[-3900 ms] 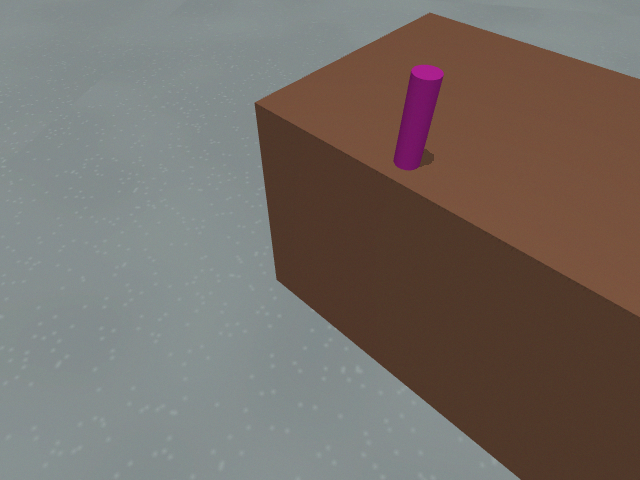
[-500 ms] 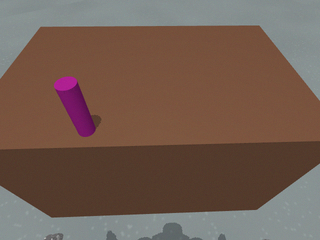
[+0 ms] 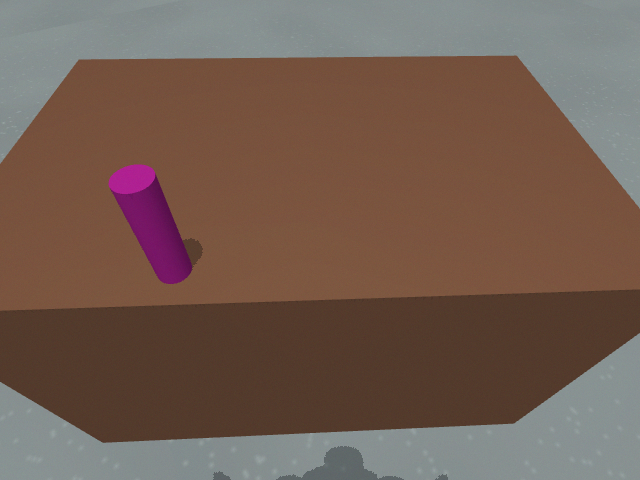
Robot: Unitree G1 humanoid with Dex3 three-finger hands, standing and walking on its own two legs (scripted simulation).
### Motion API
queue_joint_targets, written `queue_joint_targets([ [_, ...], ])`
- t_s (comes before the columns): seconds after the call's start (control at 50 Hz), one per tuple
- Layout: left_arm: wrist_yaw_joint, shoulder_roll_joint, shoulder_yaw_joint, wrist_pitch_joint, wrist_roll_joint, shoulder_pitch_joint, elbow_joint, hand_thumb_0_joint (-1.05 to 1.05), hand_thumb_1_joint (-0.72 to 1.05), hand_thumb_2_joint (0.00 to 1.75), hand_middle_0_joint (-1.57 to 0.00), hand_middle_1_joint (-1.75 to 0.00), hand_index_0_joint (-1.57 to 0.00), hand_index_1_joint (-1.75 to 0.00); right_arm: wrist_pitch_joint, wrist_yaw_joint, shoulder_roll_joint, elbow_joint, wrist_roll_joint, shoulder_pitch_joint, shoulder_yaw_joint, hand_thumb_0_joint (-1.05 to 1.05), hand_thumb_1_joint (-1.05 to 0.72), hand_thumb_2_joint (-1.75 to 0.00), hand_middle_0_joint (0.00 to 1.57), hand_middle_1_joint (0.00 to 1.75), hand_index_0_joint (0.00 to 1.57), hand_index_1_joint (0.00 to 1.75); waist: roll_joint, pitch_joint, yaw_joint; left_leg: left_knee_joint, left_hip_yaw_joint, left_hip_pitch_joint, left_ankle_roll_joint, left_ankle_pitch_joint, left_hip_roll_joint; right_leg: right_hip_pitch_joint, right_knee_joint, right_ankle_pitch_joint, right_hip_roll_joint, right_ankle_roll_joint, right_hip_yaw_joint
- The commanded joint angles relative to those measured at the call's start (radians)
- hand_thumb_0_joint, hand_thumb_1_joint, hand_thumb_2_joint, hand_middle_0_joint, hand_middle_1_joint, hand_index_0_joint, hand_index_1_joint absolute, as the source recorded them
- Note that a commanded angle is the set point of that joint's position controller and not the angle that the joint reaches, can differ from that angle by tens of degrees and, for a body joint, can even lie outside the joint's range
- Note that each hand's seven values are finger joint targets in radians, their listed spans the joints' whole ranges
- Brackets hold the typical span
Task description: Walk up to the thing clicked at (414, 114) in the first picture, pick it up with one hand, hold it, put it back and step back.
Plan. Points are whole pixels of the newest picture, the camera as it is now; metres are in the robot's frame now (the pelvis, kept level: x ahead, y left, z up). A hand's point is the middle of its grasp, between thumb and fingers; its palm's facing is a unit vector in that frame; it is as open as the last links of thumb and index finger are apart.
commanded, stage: walk up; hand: left
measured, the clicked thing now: (156, 230) +0.42 +0.23 +0.06
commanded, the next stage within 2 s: stand in 0.28 s
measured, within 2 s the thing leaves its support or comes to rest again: neither
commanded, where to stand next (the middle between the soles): +0.06 +0.01 m, yaw +3 degrees
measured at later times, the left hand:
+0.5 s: hand out of the picture +0.09 +0.25 -0.15, palm faces -0.01 -0.94 -0.35, open 7.4 cm
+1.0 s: hand out of the picture +0.05 +0.26 -0.16, palm faces +0.00 -0.94 -0.35, open 7.4 cm
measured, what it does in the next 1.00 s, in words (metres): stands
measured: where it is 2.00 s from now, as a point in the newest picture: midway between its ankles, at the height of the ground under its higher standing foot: outside the picture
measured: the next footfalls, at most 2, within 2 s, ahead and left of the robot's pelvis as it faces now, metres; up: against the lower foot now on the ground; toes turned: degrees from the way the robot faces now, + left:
none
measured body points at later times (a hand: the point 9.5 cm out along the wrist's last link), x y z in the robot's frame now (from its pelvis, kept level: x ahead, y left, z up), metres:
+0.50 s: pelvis +0.00 +0.00 +0.00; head +0.01 +0.00 +0.45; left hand +0.09 +0.30 -0.13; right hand +0.09 -0.30 -0.13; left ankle +0.00 +0.13 -0.75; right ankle +0.00 -0.14 -0.75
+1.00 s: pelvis -0.01 +0.00 +0.00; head +0.00 +0.00 +0.45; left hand +0.05 +0.31 -0.13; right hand +0.07 -0.30 -0.13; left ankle +0.00 +0.13 -0.75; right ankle +0.00 -0.14 -0.75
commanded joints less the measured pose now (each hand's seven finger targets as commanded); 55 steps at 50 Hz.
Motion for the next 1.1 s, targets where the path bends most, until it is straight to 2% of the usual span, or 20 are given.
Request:
queue_joint_targets([
  [0.0,0.01,0.217,0.038,-0.026,0.005,-0.06,-0.065,0.0,0.9,0.9,-0.2,-0.3,-0.2,-0.3,-0.028,-0.017,-0.212,-0.069,0.006,-0.056,-0.044,0.0,-0.9,-0.9,0.2,0.3,0.2,0.3,-0.005,-0.104,0.003,-0.052,-0.072,0.037,0.037,0.146,0.107,-0.001,-0.039,0.189,-0.086,-0.039,0.047],
  [0.22,0.01,0.215,0.038,-0.024,0.006,-0.054,-0.075,0.0,0.9,0.9,-0.2,-0.3,-0.2,-0.3,-0.024,-0.017,-0.208,-0.069,0.004,-0.04,-0.042,0.0,-0.9,-0.9,0.2,0.3,0.2,0.3,-0.004,-0.096,0.001,-0.063,-0.077,0.02,0.035,0.123,0.101,0.006,-0.044,0.175,-0.087,-0.04,0.05],
  [0.24,0.01,0.214,0.037,-0.023,0.006,-0.05,-0.073,0.0,0.9,0.9,-0.2,-0.3,-0.2,-0.3,-0.025,-0.016,-0.208,-0.074,0.005,-0.05,-0.042,0.0,-0.9,-0.9,0.2,0.3,0.2,0.3,0.004,-0.088,0.004,-0.062,-0.078,0.02,0.034,0.132,0.1,0.0,-0.045,0.183,-0.085,-0.038,0.048],
  [0.28,0.014,0.223,0.038,-0.025,0.001,-0.036,-0.077,0.0,0.9,0.9,-0.2,-0.3,-0.2,-0.3,-0.026,-0.021,-0.217,-0.076,0.003,-0.046,-0.042,0.0,-0.9,-0.9,0.2,0.3,0.2,0.3,-0.016,-0.094,0.004,-0.051,-0.091,0.03,0.031,0.228,0.114,0.008,-0.045,0.253,-0.106,-0.035,0.05],
  [0.32,0.015,0.223,0.039,-0.025,0.001,-0.029,-0.08,0.0,0.9,0.9,-0.2,-0.3,-0.2,-0.3,-0.026,-0.021,-0.216,-0.075,0.004,-0.05,-0.041,0.0,-0.9,-0.9,0.2,0.3,0.2,0.3,-0.018,-0.115,0.006,-0.043,-0.091,0.063,0.033,0.255,0.117,0.007,-0.04,0.267,-0.105,-0.035,0.044],
  [0.36,0.014,0.228,0.039,-0.025,0.001,-0.033,-0.084,0.0,0.9,0.9,-0.2,-0.3,-0.2,-0.3,-0.026,-0.021,-0.211,-0.076,0.004,-0.042,-0.04,0.0,-0.9,-0.9,0.2,0.3,0.2,0.3,-0.02,-0.129,-0.001,-0.045,-0.086,0.06,0.032,0.242,0.115,0.026,-0.042,0.268,-0.108,-0.035,0.044],
  [0.42,0.014,0.224,0.035,-0.023,0.0,-0.032,-0.087,0.0,0.9,0.9,-0.2,-0.3,-0.2,-0.3,-0.023,-0.019,-0.213,-0.074,0.004,-0.052,-0.039,0.0,-0.9,-0.9,0.2,0.3,0.2,0.3,-0.007,-0.102,0.003,-0.058,-0.089,0.051,0.029,0.19,0.111,0.002,-0.059,0.21,-0.105,-0.036,0.05],
  [0.52,0.013,0.226,0.033,-0.024,0.003,-0.022,-0.091,0.0,0.9,0.9,-0.2,-0.3,-0.2,-0.3,-0.022,-0.017,-0.215,-0.075,0.006,-0.05,-0.037,0.0,-0.9,-0.9,0.2,0.3,0.2,0.3,-0.008,-0.097,0.003,-0.062,-0.091,0.033,0.032,0.16,0.109,0.007,-0.068,0.194,-0.108,-0.034,0.047],
  [0.64,0.012,0.225,0.031,-0.026,0.003,-0.01,-0.091,0.0,0.9,0.9,-0.2,-0.3,-0.2,-0.3,-0.022,-0.015,-0.217,-0.074,0.007,-0.049,-0.036,0.0,-0.9,-0.9,0.2,0.3,0.2,0.3,-0.008,-0.091,0.004,-0.058,-0.098,0.045,0.033,0.172,0.112,-0.009,-0.072,0.191,-0.109,-0.034,0.046],
  [0.72,0.012,0.226,0.03,-0.024,0.004,-0.011,-0.096,0.0,0.9,0.9,-0.2,-0.3,-0.2,-0.3,-0.021,-0.015,-0.222,-0.074,0.003,-0.046,-0.037,0.0,-0.9,-0.9,0.2,0.3,0.2,0.3,0.004,-0.082,0.003,-0.069,-0.1,0.02,0.032,0.112,0.108,-0.013,-0.081,0.14,-0.108,-0.036,0.047],
  [0.82,0.009,0.23,0.032,-0.023,0.004,-0.002,-0.095,0.0,0.9,0.9,-0.2,-0.3,-0.2,-0.3,-0.024,-0.015,-0.218,-0.075,0.004,-0.041,-0.037,0.0,-0.9,-0.9,0.2,0.3,0.2,0.3,-0.005,-0.095,0.008,-0.071,-0.105,0.022,0.034,0.133,0.109,0.003,-0.067,0.149,-0.108,-0.041,0.045],
  [0.9,0.009,0.228,0.029,-0.023,0.005,0.011,-0.095,0.0,0.9,0.9,-0.2,-0.3,-0.2,-0.3,-0.023,-0.014,-0.221,-0.072,0.004,-0.04,-0.037,0.0,-0.9,-0.9,0.2,0.3,0.2,0.3,-0.013,-0.073,0.008,-0.074,-0.111,0.024,0.033,0.104,0.109,-0.026,-0.079,0.106,-0.103,-0.037,0.039],
  [0.94,0.009,0.229,0.032,-0.022,0.005,0.007,-0.095,0.0,0.9,0.9,-0.2,-0.3,-0.2,-0.3,-0.022,-0.014,-0.221,-0.071,0.003,-0.032,-0.037,0.0,-0.9,-0.9,0.2,0.3,0.2,0.3,-0.004,-0.064,0.003,-0.074,-0.106,0.006,0.033,0.073,0.1,-0.022,-0.086,0.112,-0.109,-0.041,0.049],
  [1.0,0.008,0.233,0.034,-0.019,0.005,0.016,-0.093,0.0,0.9,0.9,-0.2,-0.3,-0.2,-0.3,-0.021,-0.014,-0.224,-0.069,0.002,-0.021,-0.038,0.0,-0.9,-0.9,0.2,0.3,0.2,0.3,0.0,-0.063,0.004,-0.099,-0.12,-0.017,0.032,0.009,0.103,-0.015,-0.076,0.058,-0.103,-0.043,0.041],
  [1.02,0.008,0.225,0.032,-0.019,0.004,0.023,-0.093,0.0,0.9,0.9,-0.2,-0.3,-0.2,-0.3,-0.021,-0.014,-0.226,-0.072,0.002,-0.034,-0.038,0.0,-0.9,-0.9,0.2,0.3,0.2,0.3,0.002,-0.059,0.012,-0.093,-0.122,-0.012,0.034,0.022,0.103,-0.024,-0.078,0.065,-0.104,-0.042,0.04],
  [1.08,0.007,0.232,0.033,-0.021,0.005,0.024,-0.094,0.0,0.9,0.9,-0.2,-0.3,-0.2,-0.3,-0.022,-0.013,-0.218,-0.071,0.003,-0.021,-0.037,0.0,-0.9,-0.9,0.2,0.3,0.2,0.3,-0.013,-0.06,0.005,-0.081,-0.118,0.001,0.032,0.037,0.099,-0.034,-0.079,0.076,-0.106,-0.041,0.045],
])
